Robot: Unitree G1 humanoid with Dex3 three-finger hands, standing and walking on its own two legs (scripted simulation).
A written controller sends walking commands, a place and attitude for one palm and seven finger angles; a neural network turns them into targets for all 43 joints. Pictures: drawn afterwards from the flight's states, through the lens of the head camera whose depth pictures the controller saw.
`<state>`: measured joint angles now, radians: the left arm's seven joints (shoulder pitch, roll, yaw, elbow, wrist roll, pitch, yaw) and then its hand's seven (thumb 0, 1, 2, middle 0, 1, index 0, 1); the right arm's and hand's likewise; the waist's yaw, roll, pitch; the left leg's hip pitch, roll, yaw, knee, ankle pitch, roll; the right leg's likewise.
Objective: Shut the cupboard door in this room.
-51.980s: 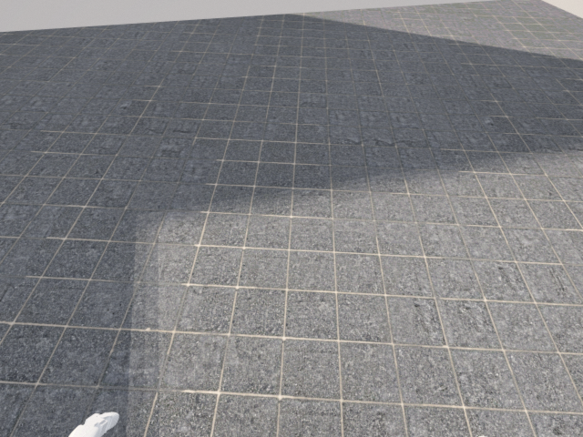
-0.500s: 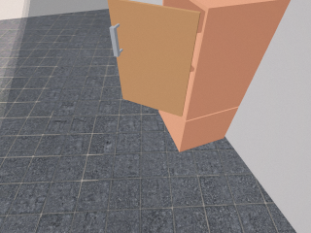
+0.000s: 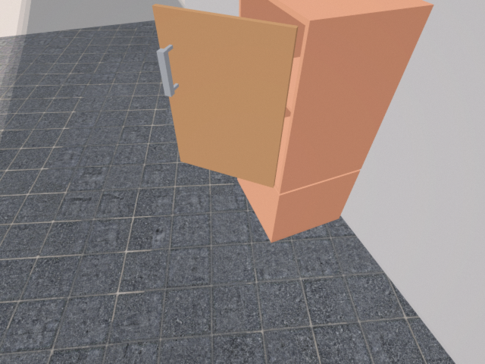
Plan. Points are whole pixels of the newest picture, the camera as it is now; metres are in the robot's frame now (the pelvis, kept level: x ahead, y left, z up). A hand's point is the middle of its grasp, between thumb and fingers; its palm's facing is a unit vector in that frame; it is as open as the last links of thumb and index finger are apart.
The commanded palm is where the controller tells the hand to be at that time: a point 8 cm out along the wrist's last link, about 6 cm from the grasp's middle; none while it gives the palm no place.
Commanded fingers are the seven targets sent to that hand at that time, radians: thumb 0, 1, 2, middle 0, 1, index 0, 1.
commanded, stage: look to check the result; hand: left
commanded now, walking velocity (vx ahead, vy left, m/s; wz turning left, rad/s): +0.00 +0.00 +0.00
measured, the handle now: (169, 70) +0.91 +0.26 +0.04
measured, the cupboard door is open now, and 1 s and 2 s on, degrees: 47 47 47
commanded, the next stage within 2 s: walk to a spot facing it in 0.54 s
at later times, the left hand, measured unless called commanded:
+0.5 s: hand out of the picture -0.01 +0.16 -0.18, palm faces +0.02 -0.98 -0.19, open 7.4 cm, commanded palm none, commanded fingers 0.00 0.90 0.90 -0.20 -0.30 -0.20 -0.30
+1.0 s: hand out of the picture +0.03 +0.20 -0.21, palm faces +0.18 -0.96 -0.20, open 7.4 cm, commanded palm none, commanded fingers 0.00 0.90 0.90 -0.20 -0.30 -0.20 -0.30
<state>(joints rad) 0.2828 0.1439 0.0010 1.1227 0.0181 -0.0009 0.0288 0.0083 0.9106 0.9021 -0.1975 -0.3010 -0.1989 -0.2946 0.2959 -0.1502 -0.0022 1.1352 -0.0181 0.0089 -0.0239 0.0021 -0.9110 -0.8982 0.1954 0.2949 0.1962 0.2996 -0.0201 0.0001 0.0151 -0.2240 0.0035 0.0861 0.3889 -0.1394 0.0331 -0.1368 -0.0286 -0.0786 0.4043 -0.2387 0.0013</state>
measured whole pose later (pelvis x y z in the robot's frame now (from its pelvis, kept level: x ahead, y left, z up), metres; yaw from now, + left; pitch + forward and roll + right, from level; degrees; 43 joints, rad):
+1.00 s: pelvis +0.02 +0.01 -0.02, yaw +10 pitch -1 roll -2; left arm 0.24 0.18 0.06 1.02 0.03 0.03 0.04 0.01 0.90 0.90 -0.20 -0.30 -0.20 -0.29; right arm 0.27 -0.16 -0.04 1.06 -0.02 0.06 0.00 0.00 -0.91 -0.90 0.20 0.30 0.20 0.30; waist -0.03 -0.02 0.09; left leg -0.35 0.01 0.06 0.69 -0.30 0.01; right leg -0.17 -0.09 -0.23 0.64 -0.42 0.02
